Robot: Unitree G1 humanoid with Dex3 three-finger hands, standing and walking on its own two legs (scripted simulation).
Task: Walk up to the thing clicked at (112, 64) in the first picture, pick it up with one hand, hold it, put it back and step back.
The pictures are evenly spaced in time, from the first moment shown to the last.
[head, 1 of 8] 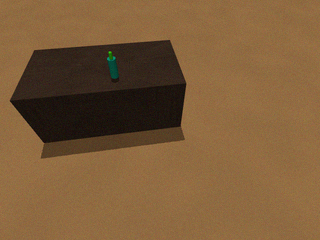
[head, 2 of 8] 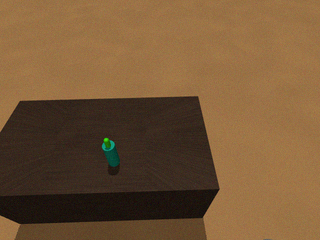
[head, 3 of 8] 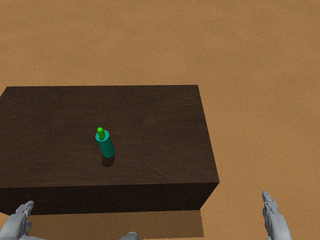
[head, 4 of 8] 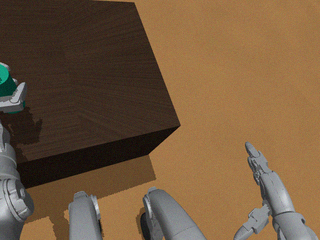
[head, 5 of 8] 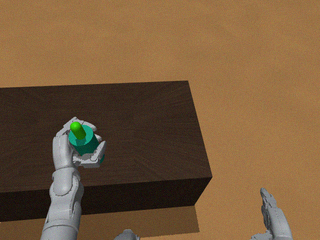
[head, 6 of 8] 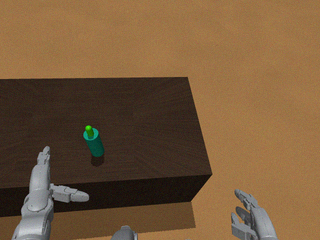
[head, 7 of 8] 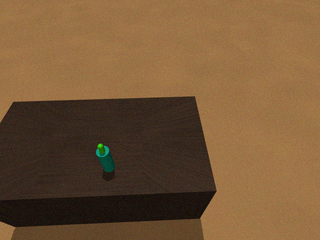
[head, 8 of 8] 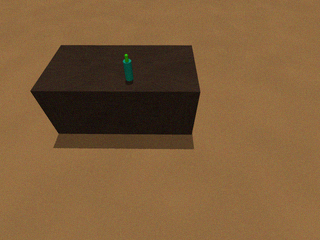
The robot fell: no
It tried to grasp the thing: yes
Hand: left
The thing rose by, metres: 0.26
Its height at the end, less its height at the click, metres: +0.00
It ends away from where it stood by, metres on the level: 0.01
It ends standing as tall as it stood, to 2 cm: yes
